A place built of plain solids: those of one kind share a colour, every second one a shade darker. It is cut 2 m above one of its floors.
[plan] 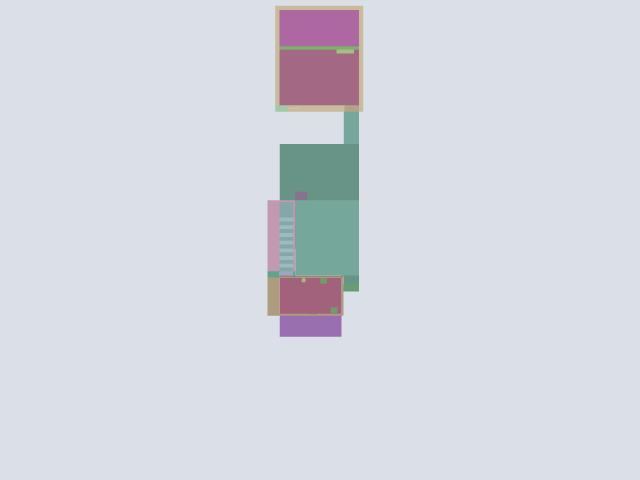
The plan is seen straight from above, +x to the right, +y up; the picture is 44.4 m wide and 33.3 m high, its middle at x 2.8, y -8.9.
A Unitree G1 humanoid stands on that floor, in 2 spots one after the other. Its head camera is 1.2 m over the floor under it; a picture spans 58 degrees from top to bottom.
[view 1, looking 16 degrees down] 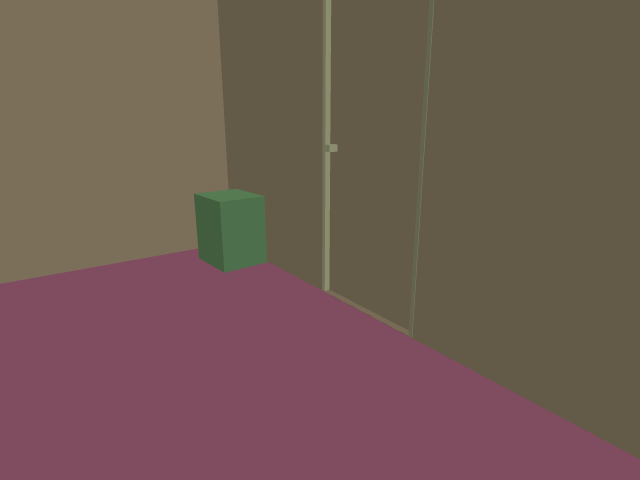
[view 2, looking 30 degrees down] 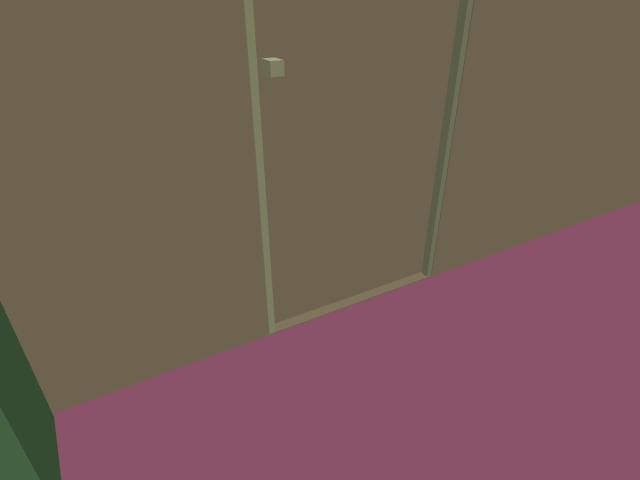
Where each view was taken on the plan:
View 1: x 0.47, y -12.31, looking -36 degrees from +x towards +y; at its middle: wall_cellar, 3.01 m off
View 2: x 3.25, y -12.76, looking -119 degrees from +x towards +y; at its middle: wall_cellar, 1.71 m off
